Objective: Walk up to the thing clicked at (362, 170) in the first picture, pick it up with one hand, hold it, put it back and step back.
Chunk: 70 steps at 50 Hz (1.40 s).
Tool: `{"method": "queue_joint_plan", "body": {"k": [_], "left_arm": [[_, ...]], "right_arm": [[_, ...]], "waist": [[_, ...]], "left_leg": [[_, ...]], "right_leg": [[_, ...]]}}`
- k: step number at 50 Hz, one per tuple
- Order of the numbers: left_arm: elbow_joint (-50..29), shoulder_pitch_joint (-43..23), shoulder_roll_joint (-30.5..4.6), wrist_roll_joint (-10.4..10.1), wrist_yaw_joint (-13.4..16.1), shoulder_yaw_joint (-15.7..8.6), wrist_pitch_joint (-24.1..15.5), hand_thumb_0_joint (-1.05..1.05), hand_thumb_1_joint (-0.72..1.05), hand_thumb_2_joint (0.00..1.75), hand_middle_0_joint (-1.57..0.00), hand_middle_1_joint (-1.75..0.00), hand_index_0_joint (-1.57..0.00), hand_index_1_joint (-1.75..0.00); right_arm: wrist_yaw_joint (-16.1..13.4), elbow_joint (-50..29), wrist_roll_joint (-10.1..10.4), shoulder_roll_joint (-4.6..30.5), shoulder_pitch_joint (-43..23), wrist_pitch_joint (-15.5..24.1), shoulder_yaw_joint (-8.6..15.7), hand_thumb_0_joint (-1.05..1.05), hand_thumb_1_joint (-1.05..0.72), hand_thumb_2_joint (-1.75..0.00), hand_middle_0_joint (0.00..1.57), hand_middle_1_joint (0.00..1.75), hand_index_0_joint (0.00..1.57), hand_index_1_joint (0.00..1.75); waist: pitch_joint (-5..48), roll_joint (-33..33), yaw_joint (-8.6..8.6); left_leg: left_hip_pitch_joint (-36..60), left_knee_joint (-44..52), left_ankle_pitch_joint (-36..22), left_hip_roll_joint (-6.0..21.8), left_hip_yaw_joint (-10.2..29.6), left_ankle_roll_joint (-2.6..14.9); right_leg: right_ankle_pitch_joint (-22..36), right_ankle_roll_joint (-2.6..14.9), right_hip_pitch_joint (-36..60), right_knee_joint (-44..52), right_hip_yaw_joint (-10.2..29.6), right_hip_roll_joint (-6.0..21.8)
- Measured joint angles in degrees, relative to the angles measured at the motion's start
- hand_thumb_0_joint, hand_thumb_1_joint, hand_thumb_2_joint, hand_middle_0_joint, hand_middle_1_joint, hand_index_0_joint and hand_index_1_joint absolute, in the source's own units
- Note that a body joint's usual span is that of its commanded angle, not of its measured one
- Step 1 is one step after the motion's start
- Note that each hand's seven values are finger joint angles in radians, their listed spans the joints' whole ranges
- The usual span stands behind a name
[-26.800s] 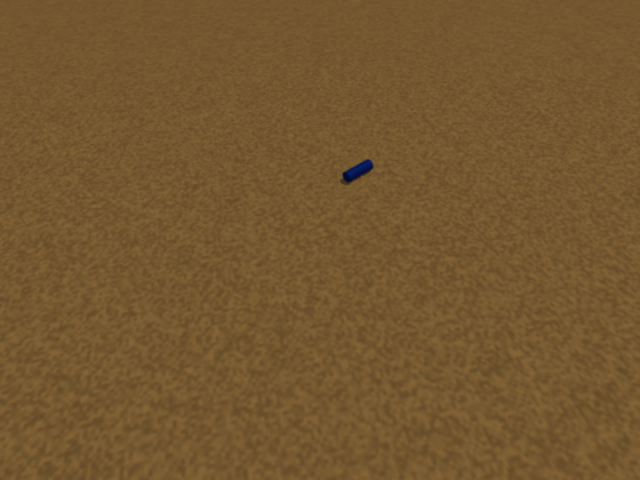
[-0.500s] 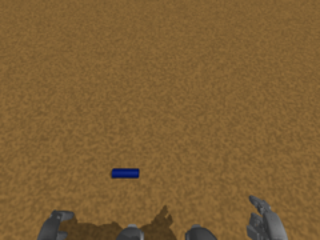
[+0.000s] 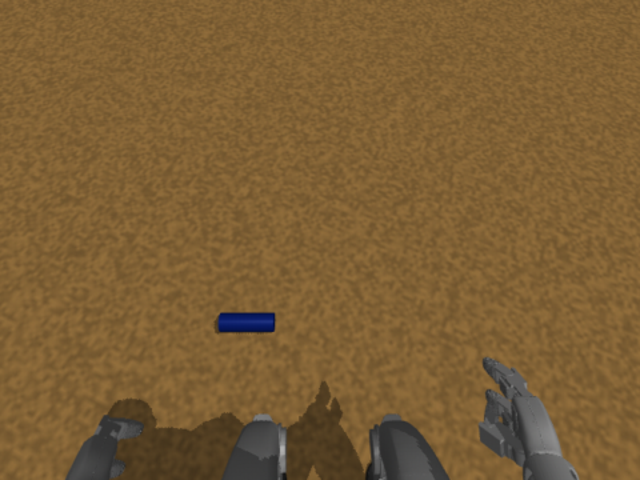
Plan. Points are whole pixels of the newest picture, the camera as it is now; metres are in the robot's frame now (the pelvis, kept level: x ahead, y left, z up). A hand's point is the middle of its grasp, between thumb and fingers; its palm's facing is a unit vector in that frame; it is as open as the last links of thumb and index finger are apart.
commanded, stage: rise first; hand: left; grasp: from above
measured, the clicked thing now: (247, 322) +0.51 +0.20 -0.64
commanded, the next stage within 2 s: none
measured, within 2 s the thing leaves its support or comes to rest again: neither
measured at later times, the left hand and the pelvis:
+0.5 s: hand (187, 386) +0.29 +0.25 -0.33, palm faces -0.48 -0.36 -0.80, open 13.9 cm; pelvis -0.07 -0.01 -0.19, yaw -2 degrees
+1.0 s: hand (207, 346) +0.39 +0.25 -0.44, palm faces -0.48 -0.02 -0.88, open 14.0 cm; pelvis -0.08 +0.00 -0.29, yaw -5 degrees
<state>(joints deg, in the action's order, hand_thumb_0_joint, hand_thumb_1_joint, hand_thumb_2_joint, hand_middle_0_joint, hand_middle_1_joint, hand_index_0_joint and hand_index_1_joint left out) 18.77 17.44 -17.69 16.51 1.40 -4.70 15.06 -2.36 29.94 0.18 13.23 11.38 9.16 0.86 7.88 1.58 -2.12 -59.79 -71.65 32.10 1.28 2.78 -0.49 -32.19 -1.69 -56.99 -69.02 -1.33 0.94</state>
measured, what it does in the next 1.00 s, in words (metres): lowers itself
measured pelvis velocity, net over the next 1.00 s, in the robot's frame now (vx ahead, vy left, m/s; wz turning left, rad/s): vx -0.08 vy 0.00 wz -0.09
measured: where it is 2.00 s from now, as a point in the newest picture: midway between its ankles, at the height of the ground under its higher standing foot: outside the picture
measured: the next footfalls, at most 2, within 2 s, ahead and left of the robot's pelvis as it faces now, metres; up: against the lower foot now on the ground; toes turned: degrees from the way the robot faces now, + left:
none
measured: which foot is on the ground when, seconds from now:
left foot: down 0.00-1.00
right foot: down 0.00-1.00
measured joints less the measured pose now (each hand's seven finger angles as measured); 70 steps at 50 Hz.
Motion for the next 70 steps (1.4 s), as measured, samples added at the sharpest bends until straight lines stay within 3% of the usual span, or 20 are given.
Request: {"method": "queue_joint_plan", "body": {"k": [6,14,20,26,34,41,50,58,70], "left_arm": [[9.9,-8.65,-3.38,5.72,0.47,-0.41,-5.7,-0.01,-0.58,0.96,-0.12,-1.02,-0.11,-1.03],[17.52,-22.27,-6.21,16.28,2.51,0.39,-14.88,-0.01,-0.55,0.95,-0.16,-0.99,-0.15,-1.0],[24.13,-33.45,-7.89,23.9,5.14,0.14,-17.64,-0.01,-0.55,0.96,-0.17,-1.0,-0.16,-1.01],[32.43,-44.82,-10.54,30.35,5.64,1.06,-21.05,-0.01,-0.52,0.96,-0.18,-0.99,-0.17,-1.01],[42.52,-56.51,-15.64,39.73,7.83,0.53,-26.48,0.0,-0.46,0.95,-0.18,-0.96,-0.18,-0.97],[47.88,-62.07,-18.81,46.94,10.79,0.5,-27.97,0.0,-0.46,0.98,-0.14,-0.97,-0.14,-0.98],[54.45,-67.92,-21.74,53.19,13.35,1.6,-28.75,0.0,-0.5,1.01,-0.1,-0.97,-0.1,-0.98],[58.75,-72.25,-24.77,57.46,14.84,1.62,-30.84,0.0,-0.52,1.02,-0.09,-0.97,-0.08,-0.97],[63.14,-75.96,-27.75,59.12,17.58,0.78,-30.07,0.0,-0.52,1.01,-0.08,-0.99,-0.08,-0.99]], "right_arm": [[0.24,0.88,-0.36,1.36,-1.77,2.54,-0.11,0.01,-0.94,-0.91,0.21,0.3,0.21,0.3],[1.55,4.69,-0.12,3.48,-5.1,3.36,1.21,0.01,-0.95,-0.92,0.21,0.3,0.21,0.3],[2.62,7.5,0.18,3.56,-6.28,1.82,1.97,0.01,-0.96,-0.92,0.21,0.3,0.21,0.3],[3.71,10.29,-0.63,2.89,-5.73,0.34,2.16,0.01,-0.94,-0.91,0.21,0.3,0.21,0.3],[4.93,12.34,-2.25,2.16,-3.54,-2.18,1.34,0.0,-0.91,-0.9,0.21,0.3,0.21,0.3],[5.83,12.96,-3.31,2.29,-1.86,-5.02,0.93,0.0,-0.89,-0.9,0.21,0.3,0.21,0.29],[7.18,13.02,-4.81,1.9,-1.71,-7.54,-0.44,0.0,-0.9,-0.9,0.21,0.3,0.21,0.29],[8.18,12.37,-6.38,1.54,-2.64,-8.41,-2.59,0.0,-0.91,-0.9,0.21,0.3,0.21,0.29],[9.0,11.6,-7.99,1.29,-2.84,-8.33,-5.05,0.0,-0.91,-0.9,0.21,0.3,0.21,0.29]], "waist": [[1.44,-0.56,-0.48],[3.06,-0.64,-1.02],[2.7,0.1,-0.81],[1.21,0.39,-0.64],[-0.84,-0.57,-3.17],[-1.74,-0.95,-5.85],[-2.62,-1.41,-8.59],[-4.12,-1.81,-10.44],[-5.73,-2.66,-12.37]], "left_leg": [[-10.34,-8.37,1.71,-0.35,0.01,-0.18],[-28.18,-23.51,4.93,-0.62,-0.02,-0.47],[-39.64,-32.53,5.69,-0.6,0.33,-0.8],[-48.71,-39.82,5.43,-0.4,1.09,-1.02],[-57.69,-48.45,5.3,-0.32,2.7,-1.1],[-62.72,-53.45,5.4,-0.74,3.44,-0.62],[-66.65,-57.37,5.48,-1.2,3.67,0.12],[-69.62,-60.73,5.61,-1.38,4.49,0.27],[-72.47,-64.02,6.56,-1.23,5.54,0.07]], "right_leg": [[-2.23,0.1,-10.66,-9.22,0.34,0.24],[-5.87,0.04,-28.81,-25.08,1.06,0.22],[-6.78,0.23,-40.4,-34.35,1.21,-0.12],[-6.41,0.41,-49.53,-41.57,0.93,-0.72],[-5.79,0.18,-57.92,-49.11,-0.07,-1.42],[-5.88,-0.52,-61.87,-53.01,-0.47,-1.46],[-6.23,-0.96,-64.93,-56.31,-0.49,-1.37],[-6.31,-1.52,-67.36,-59.03,-1.0,-1.61],[-6.79,-1.5,-70.0,-61.65,-1.71,-2.14]]}}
